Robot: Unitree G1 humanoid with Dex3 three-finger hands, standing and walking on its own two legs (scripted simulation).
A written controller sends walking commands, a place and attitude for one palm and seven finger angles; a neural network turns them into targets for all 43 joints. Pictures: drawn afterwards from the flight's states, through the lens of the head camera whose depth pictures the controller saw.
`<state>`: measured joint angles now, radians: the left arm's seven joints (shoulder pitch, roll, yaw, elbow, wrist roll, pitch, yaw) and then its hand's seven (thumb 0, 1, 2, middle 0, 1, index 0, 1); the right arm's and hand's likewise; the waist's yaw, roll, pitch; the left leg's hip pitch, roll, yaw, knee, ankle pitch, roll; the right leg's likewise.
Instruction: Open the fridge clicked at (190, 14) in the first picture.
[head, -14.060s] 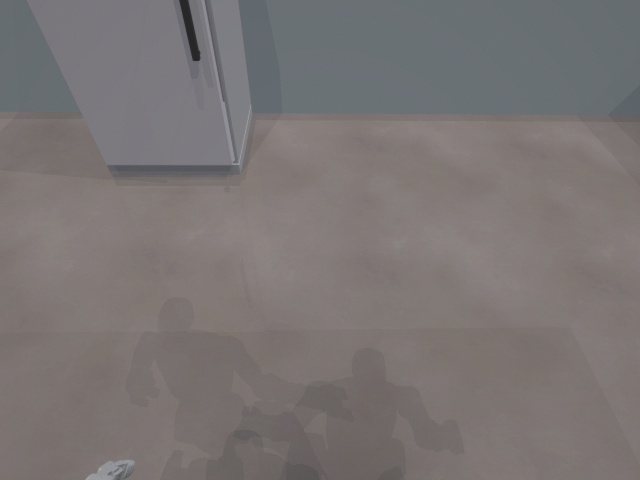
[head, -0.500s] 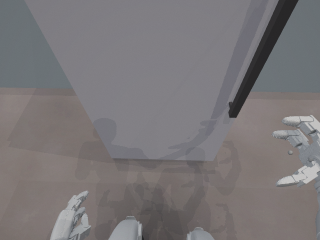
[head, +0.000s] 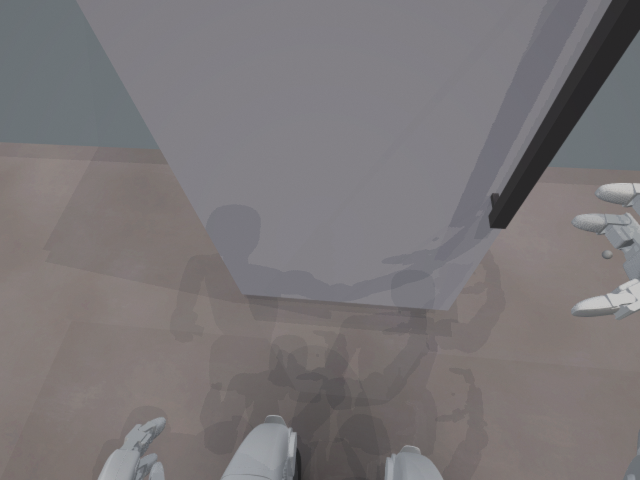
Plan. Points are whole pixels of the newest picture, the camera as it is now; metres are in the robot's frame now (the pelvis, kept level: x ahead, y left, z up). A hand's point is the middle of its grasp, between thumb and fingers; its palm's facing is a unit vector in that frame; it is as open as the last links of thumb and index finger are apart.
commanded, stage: move the hooked fingers beside the handle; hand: right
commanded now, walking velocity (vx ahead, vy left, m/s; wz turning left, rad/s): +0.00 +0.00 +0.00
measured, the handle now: (568, 88) +0.55 -0.22 +0.16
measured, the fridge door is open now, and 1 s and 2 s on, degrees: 0 0 0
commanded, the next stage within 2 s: feel for the door with the fingertips in 1.56 s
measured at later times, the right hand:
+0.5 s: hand (593, 204) +0.46 -0.28 +0.06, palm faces -0.02 +1.00 -0.02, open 14.0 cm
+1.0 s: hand (591, 183) +0.50 -0.29 +0.06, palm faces -0.01 +1.00 -0.02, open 14.0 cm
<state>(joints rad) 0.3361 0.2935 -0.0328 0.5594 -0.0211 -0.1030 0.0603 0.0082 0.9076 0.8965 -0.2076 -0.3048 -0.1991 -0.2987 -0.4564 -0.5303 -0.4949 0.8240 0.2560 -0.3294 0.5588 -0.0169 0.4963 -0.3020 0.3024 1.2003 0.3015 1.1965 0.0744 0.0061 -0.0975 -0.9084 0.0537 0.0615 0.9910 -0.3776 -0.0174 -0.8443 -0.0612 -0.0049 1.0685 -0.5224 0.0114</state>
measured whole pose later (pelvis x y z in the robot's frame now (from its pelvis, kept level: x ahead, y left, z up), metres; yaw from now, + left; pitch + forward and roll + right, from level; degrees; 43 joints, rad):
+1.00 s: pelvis +0.00 -0.01 -0.01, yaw +2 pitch +24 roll +4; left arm 0.40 0.29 -0.07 0.55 0.01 0.07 0.02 0.00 0.91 0.90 -0.21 -0.30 -0.20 -0.30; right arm -0.84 -0.76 -0.60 1.16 0.12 -0.34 0.54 -0.02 0.49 -0.30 0.30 1.20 0.30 1.20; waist 0.19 0.00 -0.08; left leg -1.07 0.03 0.05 1.01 -0.36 -0.03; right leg -1.02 -0.08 -0.01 1.15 -0.54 -0.01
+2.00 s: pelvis +0.00 -0.01 -0.01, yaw +1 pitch +24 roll +4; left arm 0.38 0.28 -0.05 0.57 0.01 0.07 0.02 0.00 0.91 0.90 -0.21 -0.30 -0.20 -0.30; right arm -0.84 -0.65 -0.49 1.10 0.13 -0.35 0.44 -0.02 0.50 -0.30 0.30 1.20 0.27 1.20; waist 0.17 0.00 -0.09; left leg -1.05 0.04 0.07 1.02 -0.37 -0.03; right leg -1.01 -0.07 0.01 1.15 -0.55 0.00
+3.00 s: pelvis +0.01 -0.01 -0.01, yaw +1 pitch +22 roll +3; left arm 0.35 0.26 -0.05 0.56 0.01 0.07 0.01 0.00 0.91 0.90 -0.21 -0.30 -0.20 -0.30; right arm -0.77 -0.55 -0.44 1.05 0.14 -0.39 0.39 -0.02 0.50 -0.30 0.30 1.20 0.30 1.20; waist 0.15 0.00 -0.11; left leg -1.01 0.04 0.05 1.01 -0.38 -0.03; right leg -0.96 -0.07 0.00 1.12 -0.55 0.00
